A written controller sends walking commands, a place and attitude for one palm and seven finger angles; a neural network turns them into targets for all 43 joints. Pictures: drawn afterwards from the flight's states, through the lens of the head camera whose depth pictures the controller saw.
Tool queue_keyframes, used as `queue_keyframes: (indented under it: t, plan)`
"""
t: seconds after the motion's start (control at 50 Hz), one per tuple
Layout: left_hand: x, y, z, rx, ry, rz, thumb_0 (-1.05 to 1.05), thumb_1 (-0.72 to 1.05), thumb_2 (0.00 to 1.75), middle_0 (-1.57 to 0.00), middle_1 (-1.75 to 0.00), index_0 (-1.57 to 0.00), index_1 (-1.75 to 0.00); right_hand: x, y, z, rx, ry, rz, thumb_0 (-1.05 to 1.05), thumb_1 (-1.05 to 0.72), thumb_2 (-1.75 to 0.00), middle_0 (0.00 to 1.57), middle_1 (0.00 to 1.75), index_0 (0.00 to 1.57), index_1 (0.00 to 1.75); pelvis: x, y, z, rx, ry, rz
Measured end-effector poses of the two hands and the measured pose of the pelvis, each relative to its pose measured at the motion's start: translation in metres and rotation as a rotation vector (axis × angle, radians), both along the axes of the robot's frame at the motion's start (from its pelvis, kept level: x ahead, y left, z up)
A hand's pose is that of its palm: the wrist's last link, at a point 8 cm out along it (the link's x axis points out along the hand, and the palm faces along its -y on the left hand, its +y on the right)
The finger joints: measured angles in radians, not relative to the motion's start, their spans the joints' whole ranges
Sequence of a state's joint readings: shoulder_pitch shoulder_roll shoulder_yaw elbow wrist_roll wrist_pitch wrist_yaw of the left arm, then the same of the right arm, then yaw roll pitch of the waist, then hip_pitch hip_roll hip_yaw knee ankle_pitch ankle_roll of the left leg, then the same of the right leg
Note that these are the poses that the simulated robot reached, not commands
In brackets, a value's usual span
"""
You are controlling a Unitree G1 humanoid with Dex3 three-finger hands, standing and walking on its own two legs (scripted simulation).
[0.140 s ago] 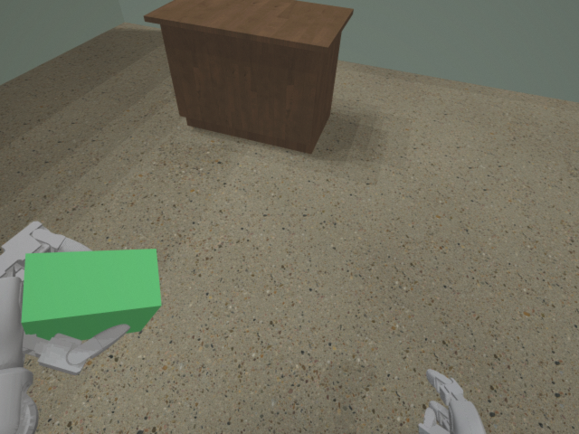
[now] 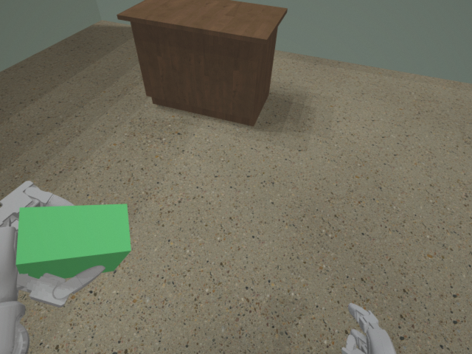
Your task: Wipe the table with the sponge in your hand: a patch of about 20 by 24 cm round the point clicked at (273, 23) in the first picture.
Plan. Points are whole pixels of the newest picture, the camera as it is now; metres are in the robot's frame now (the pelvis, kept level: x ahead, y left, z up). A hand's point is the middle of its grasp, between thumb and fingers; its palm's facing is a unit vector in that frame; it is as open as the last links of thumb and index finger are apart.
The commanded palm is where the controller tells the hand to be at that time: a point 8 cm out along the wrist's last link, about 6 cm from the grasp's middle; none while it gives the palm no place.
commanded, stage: stand and wait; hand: left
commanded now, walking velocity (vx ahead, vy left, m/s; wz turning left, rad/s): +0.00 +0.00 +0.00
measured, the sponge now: (89, 243) +0.22 +0.21 +0.14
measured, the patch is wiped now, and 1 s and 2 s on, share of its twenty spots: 0.00 0.00 0.00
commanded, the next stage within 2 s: look at it before walking up in 0.12 s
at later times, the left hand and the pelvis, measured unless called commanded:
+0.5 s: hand (54, 249) +0.20 +0.24 +0.16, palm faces +0.42 -0.83 -0.38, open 10.3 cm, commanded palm +0.15 +0.29 +0.18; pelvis +0.00 +0.00 +0.00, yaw +2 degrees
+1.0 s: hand (47, 224) +0.23 +0.26 +0.17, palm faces +0.53 -0.72 -0.45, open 10.3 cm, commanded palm +0.17 +0.29 +0.18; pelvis +0.08 -0.01 +0.00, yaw +12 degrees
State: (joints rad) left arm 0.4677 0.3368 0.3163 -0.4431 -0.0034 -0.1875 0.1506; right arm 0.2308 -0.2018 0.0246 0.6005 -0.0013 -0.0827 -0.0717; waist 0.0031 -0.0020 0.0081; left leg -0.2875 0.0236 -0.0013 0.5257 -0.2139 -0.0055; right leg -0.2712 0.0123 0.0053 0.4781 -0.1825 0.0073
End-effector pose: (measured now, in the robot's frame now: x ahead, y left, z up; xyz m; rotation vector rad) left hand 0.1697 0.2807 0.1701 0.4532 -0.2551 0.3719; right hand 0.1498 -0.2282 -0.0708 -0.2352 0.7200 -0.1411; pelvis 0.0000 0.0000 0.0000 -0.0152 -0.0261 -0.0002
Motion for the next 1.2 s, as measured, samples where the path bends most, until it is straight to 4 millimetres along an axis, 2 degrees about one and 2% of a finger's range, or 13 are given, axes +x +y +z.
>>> queue_keyframes:
  t: [0.5, 0.6, 0.68, 0.74, 0.82, 0.94, 1.02, 1.1, 1.2]
  plan:
    - [-0.008, 0.001, 0.0, 0.0, -0.004, 0.017, -0.01, -0.49, 0.98, -0.72, -1.34, -0.72, -1.34, -0.006, -0.001, -0.005, -0.007, 0.018, 0.009, 0.02, -0.9, -0.9, 0.2, 0.3, 0.21, 0.3, -0.004, 0.0, -0.002, -0.003, 0.004, 0.03]
    - [-0.01, 0.011, 0.003, 0.024, -0.03, 0.043, -0.01, -0.49, 0.98, -0.72, -1.34, -0.72, -1.34, -0.001, 0.001, -0.01, -0.034, 0.05, 0.025, 0.02, -0.9, -0.9, 0.2, 0.3, 0.21, 0.3, 0.003, 0.004, -0.007, -0.003, 0.016, 0.081]
    - [-0.016, 0.027, 0.004, 0.047, -0.094, 0.072, -0.01, -0.49, 0.98, -0.72, -1.34, -0.72, -1.34, 0.009, 0.007, -0.02, -0.057, 0.073, 0.049, 0.02, -0.9, -0.9, 0.2, 0.3, 0.21, 0.3, 0.014, 0.012, -0.018, 0.017, -0.009, 0.12]
    - [-0.016, 0.039, 0.0, 0.045, -0.088, 0.122, -0.01, -0.49, 0.98, -0.72, -1.34, -0.72, -1.34, 0.02, 0.018, -0.023, -0.04, 0.069, 0.048, 0.02, -0.9, -0.9, 0.2, 0.3, 0.2, 0.3, 0.025, 0.018, -0.019, 0.015, -0.004, 0.119]
    - [-0.006, 0.045, 0.002, 0.046, -0.045, 0.17, -0.01, -0.49, 0.98, -0.72, -1.34, -0.72, -1.34, 0.037, 0.039, -0.022, 0.008, 0.089, 0.107, 0.02, -0.9, -0.9, 0.2, 0.3, 0.2, 0.3, 0.039, 0.014, -0.008, -0.014, 0.009, 0.169]
    - [0.007, 0.025, 0.011, 0.045, -0.002, 0.175, -0.01, -0.49, 0.98, -0.72, -1.34, -0.72, -1.34, 0.073, 0.053, -0.019, 0.07, 0.103, 0.203, 0.02, -0.9, -0.9, 0.2, 0.3, 0.21, 0.3, 0.062, -0.001, 0.002, -0.022, 0.033, 0.202]
    - [0.018, 0.006, 0.014, 0.1, 0.039, 0.186, -0.01, -0.49, 0.99, -0.72, -1.34, -0.73, -1.34, 0.108, 0.045, -0.028, 0.09, 0.093, 0.244, 0.01, -0.9, -0.9, 0.21, 0.3, 0.21, 0.31, 0.082, -0.019, -0.003, -0.006, 0.042, 0.222]
    - [0.03, -0.004, 0.01, 0.108, 0.051, 0.233, -0.01, -0.49, 0.99, -0.72, -1.34, -0.73, -1.34, 0.147, 0.026, -0.04, 0.061, 0.115, 0.275, 0.01, -0.9, -0.9, 0.21, 0.3, 0.21, 0.31, 0.102, -0.032, -0.01, 0.006, 0.03, 0.281]
    - [0.038, -0.001, 0.004, 0.061, 0.103, 0.324, -0.01, -0.49, 0.99, -0.72, -1.34, -0.73, -1.34, 0.195, 0.005, -0.026, -0.002, 0.121, 0.284, 0.02, -0.9, -0.9, 0.2, 0.3, 0.21, 0.3, 0.135, -0.036, 0.001, 0.043, 0.037, 0.322]
